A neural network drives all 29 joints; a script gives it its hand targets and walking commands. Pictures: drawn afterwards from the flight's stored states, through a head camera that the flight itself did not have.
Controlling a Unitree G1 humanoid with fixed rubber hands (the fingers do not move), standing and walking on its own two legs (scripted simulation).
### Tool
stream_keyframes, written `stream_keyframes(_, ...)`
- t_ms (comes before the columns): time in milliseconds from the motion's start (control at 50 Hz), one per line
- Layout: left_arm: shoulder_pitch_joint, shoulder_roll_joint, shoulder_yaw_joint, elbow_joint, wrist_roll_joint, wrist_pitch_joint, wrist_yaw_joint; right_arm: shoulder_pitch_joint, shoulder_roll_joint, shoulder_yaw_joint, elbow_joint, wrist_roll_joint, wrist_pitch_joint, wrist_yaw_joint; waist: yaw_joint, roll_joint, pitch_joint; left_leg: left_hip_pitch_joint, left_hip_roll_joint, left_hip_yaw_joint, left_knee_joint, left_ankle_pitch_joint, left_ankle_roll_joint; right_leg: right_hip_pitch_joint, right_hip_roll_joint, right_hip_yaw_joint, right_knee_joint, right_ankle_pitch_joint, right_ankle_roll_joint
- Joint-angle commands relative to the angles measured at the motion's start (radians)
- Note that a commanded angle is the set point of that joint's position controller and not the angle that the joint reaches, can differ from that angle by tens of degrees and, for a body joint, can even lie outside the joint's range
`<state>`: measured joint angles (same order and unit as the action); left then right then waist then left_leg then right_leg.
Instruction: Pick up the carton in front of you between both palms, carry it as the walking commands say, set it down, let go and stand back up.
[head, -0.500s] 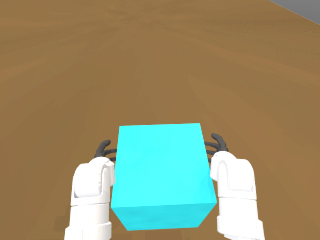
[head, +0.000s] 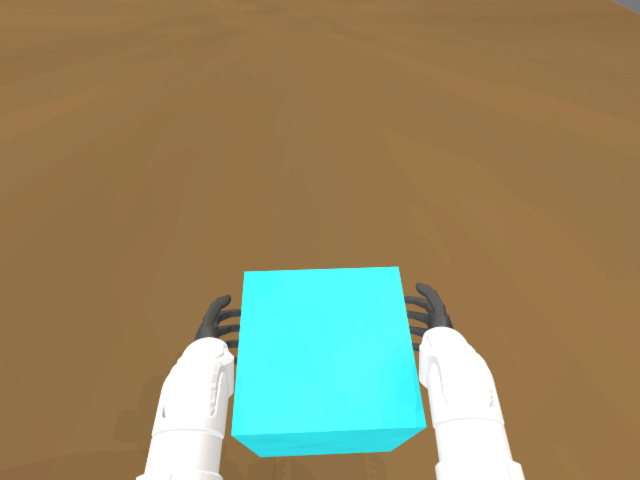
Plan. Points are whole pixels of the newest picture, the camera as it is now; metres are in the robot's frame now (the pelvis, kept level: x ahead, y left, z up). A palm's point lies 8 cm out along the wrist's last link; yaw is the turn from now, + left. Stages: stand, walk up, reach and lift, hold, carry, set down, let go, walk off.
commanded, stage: carry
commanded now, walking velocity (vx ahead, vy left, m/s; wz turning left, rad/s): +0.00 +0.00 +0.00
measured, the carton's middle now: (323, 369) +0.31 +0.00 -0.07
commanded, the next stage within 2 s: hold in 1.06 s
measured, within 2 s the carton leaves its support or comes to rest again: neither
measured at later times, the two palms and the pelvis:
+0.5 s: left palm (186, 390) +0.23 +0.16 +0.04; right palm (445, 378) +0.24 -0.14 +0.05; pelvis -0.06 +0.01 +0.00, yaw +0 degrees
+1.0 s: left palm (178, 409) +0.21 +0.16 +0.04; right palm (444, 397) +0.22 -0.13 +0.05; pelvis -0.08 +0.01 +0.00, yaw +0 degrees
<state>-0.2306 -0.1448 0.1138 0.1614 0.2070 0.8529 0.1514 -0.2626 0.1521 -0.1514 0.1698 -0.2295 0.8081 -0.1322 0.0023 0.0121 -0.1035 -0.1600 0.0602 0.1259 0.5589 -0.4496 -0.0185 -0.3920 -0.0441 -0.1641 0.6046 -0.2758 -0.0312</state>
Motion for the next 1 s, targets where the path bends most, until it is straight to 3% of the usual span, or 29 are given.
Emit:
stream_keyframes(0, -0.557, -0.980, -0.569, -0.114, -0.299, -0.154, -0.373, -0.387, 1.018, 0.547, 0.014, 0.272, -0.090, 0.362, -0.004, 0.006, -0.382, 0.057, 0.086, -0.050, 0.000, 0.656, 0.002, 0.257, -0.117, 0.107, 0.018, 0.675, -0.036)
stream_keyframes(80, -0.575, -0.924, -0.474, -0.042, -0.218, -0.223, -0.362, -0.420, 0.957, 0.459, 0.078, 0.198, -0.158, 0.354, -0.002, 0.002, -0.345, 0.027, 0.096, -0.057, -0.015, 0.567, 0.020, 0.222, -0.115, 0.106, -0.005, 0.526, -0.032)
stream_keyframes(180, -0.614, -0.933, -0.435, 0.022, -0.195, -0.262, -0.366, -0.474, 0.963, 0.438, 0.119, 0.183, -0.198, 0.353, -0.001, -0.014, -0.299, -0.031, 0.087, -0.069, -0.059, 0.355, 0.029, 0.218, -0.123, 0.123, -0.054, 0.419, -0.027)
stream_keyframes(280, -0.615, -0.955, -0.484, -0.013, -0.230, -0.225, -0.370, -0.481, 0.992, 0.496, 0.081, 0.222, -0.161, 0.355, -0.001, -0.015, -0.279, -0.056, 0.089, -0.081, -0.090, 0.272, 0.037, 0.210, -0.124, 0.126, -0.086, 0.325, -0.017)
stream_keyframes(480, -0.617, -0.941, -0.450, 0.010, -0.219, -0.184, -0.377, -0.479, 0.977, 0.452, 0.109, 0.205, -0.123, 0.362, 0.001, -0.007, -0.229, -0.115, 0.094, -0.096, -0.132, 0.169, 0.050, 0.182, -0.121, 0.127, -0.124, 0.220, -0.004)
stream_keyframes(980, -0.596, -0.942, -0.486, -0.033, -0.240, -0.181, -0.375, -0.467, 0.981, 0.500, 0.056, 0.233, -0.123, 0.360, -0.001, -0.014, -0.272, -0.115, 0.089, -0.101, -0.104, 0.217, 0.058, 0.192, -0.124, 0.128, -0.127, 0.264, -0.001)
